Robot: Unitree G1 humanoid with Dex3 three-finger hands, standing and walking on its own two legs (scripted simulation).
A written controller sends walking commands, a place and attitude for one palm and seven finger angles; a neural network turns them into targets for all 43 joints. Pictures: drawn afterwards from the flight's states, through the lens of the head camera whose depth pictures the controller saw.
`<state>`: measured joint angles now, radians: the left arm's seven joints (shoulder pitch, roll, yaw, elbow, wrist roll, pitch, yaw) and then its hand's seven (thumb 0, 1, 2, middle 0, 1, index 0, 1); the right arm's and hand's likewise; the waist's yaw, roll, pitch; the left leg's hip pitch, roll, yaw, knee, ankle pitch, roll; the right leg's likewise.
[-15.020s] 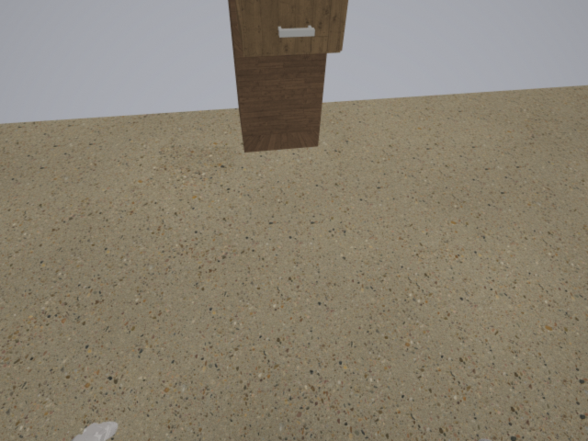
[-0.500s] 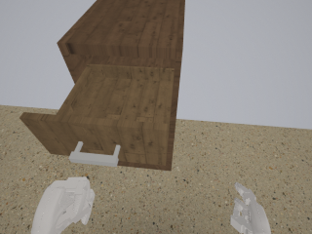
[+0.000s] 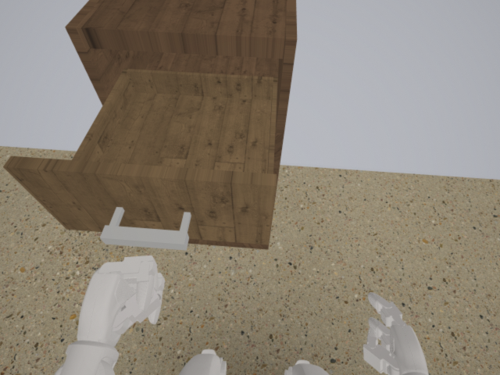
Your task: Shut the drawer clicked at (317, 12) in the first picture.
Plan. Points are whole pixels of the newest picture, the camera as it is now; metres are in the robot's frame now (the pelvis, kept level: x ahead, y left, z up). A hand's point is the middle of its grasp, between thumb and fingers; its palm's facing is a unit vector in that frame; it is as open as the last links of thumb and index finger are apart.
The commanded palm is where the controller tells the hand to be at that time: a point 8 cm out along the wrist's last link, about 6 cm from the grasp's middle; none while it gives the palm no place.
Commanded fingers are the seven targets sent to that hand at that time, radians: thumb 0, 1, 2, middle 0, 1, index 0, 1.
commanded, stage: bring the fist close to the handle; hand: left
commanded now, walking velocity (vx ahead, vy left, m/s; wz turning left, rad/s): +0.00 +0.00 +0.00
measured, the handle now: (149, 226) +0.33 +0.17 +0.06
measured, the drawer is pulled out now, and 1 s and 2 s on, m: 0.29 0.29 0.17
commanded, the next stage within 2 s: push the drawer shut in 0.52 s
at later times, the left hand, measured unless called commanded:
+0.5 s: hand (169, 293) +0.23 +0.12 +0.05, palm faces -0.06 -1.00 -0.02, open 3.3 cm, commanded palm +0.21 +0.18 +0.06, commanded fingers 0.00 0.90 0.90 -1.40 -1.60 -1.40 -1.60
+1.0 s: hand (166, 278) +0.25 +0.13 +0.05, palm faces -0.07 -1.00 -0.05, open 3.0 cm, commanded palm +0.25 +0.19 +0.06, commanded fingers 0.00 0.90 0.90 -1.40 -1.60 -1.40 -1.60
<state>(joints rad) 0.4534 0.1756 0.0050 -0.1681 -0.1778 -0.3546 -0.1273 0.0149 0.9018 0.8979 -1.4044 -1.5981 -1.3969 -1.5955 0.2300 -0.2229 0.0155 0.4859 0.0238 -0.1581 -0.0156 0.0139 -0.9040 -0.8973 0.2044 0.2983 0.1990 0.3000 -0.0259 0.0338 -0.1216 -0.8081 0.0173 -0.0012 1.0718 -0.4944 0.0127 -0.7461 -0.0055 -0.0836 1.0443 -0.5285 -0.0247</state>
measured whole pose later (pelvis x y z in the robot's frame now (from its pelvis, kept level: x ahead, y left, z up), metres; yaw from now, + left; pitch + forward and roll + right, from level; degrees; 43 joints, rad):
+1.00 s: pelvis +0.00 -0.01 -0.01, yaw +0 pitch +15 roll -2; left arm 0.31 0.21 0.02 -0.04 -0.18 -0.34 -0.12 -0.02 0.84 0.93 -1.40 -1.60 -1.40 -1.60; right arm 0.25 -0.25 0.02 0.49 0.02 -0.09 -0.03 0.01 -0.90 -0.90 0.20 0.30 0.20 0.30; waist -0.03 0.04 -0.14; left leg -0.86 0.02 -0.02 1.10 -0.50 0.00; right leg -0.79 0.00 -0.10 1.07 -0.54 -0.04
